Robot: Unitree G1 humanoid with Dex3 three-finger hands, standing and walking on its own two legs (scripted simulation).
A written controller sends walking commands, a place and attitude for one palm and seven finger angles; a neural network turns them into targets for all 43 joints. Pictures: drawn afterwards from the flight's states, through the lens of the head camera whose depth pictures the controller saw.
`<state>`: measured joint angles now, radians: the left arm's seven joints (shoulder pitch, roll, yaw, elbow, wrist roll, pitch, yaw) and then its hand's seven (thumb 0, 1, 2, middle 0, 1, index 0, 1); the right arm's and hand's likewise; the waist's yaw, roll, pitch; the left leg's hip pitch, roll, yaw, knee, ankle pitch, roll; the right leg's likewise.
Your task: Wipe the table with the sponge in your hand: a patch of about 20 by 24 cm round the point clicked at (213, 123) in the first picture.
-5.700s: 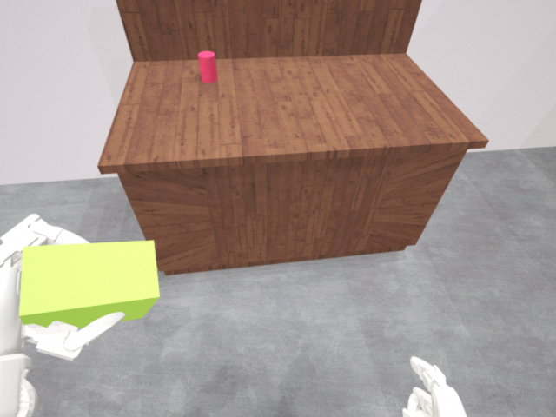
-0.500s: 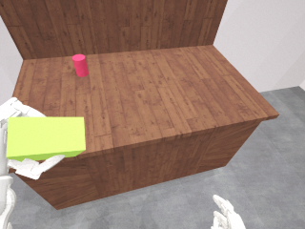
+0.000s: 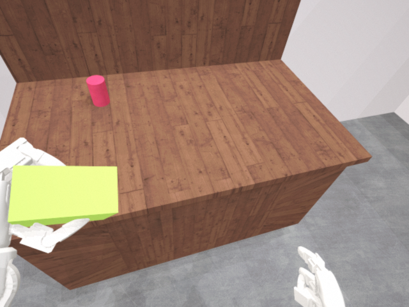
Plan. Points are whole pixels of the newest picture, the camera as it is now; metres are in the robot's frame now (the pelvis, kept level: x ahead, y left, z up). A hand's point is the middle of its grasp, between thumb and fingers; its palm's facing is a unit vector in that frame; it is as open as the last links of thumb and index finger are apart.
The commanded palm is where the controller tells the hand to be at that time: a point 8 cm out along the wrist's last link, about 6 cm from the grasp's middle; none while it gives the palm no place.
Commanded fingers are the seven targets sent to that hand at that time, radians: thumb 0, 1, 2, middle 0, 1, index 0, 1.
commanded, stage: come to a stop and stand still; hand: left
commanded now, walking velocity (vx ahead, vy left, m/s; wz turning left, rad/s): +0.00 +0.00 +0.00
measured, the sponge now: (81, 196) +0.23 +0.21 +0.15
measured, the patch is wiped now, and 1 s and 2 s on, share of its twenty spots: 0.00 0.00 0.00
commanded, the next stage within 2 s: look again from close up in 0.16 s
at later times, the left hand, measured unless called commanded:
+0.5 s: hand (53, 204) +0.21 +0.24 +0.16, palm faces +0.41 -0.85 -0.34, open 10.1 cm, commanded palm +0.15 +0.27 +0.17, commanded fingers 0.00 0.10 1.30 -1.20 -1.60 -1.20 -1.60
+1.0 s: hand (80, 185) +0.24 +0.22 +0.16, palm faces +0.39 -0.85 -0.35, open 10.1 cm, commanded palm +0.19 +0.25 +0.17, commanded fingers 0.00 0.10 1.30 -1.20 -1.60 -1.20 -1.60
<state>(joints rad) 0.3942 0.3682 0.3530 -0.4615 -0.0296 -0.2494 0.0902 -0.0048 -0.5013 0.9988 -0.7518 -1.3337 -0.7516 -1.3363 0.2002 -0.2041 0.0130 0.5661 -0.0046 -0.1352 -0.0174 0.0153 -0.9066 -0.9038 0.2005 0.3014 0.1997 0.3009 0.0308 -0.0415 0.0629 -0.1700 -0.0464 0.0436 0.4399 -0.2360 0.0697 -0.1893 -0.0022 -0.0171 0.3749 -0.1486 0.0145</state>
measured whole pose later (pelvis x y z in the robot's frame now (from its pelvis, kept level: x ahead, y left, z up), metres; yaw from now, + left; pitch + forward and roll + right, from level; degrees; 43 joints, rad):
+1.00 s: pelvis +0.02 -0.02 -0.01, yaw -1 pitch -2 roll -1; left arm 0.40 0.34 0.34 -0.42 -0.03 -0.22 0.11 0.00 -0.50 1.00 -0.75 -1.34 -0.75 -1.34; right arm 0.23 -0.19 0.01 0.60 0.00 -0.09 -0.03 0.02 -0.91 -0.90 0.20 0.30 0.20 0.30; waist 0.02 0.00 0.01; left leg -0.21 0.00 0.05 0.58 -0.35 0.04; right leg -0.24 0.04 -0.01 0.54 -0.27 -0.03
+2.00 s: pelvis +0.09 +0.02 -0.01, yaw -4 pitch -2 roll +1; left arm 0.45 0.37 0.35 -0.52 -0.02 -0.22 0.11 0.00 -0.50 1.01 -0.75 -1.34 -0.75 -1.34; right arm 0.23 -0.24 -0.03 0.60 0.01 -0.12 -0.06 0.02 -0.91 -0.90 0.20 0.30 0.20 0.30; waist 0.00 -0.05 0.03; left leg -0.26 0.02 0.03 0.54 -0.23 0.01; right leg -0.34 -0.02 -0.06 0.58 -0.23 -0.04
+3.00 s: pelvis +0.10 +0.05 +0.00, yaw -6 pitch -2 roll +0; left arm 0.39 0.40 0.39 -0.41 -0.04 -0.28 0.07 0.00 -0.51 1.01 -0.75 -1.34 -0.75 -1.34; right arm 0.28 -0.20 0.01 0.62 0.02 -0.20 -0.03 0.02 -0.91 -0.90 0.20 0.30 0.20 0.30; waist 0.03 -0.03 0.09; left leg -0.21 0.02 0.07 0.46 -0.23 0.02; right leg -0.25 -0.01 -0.01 0.40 -0.12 0.01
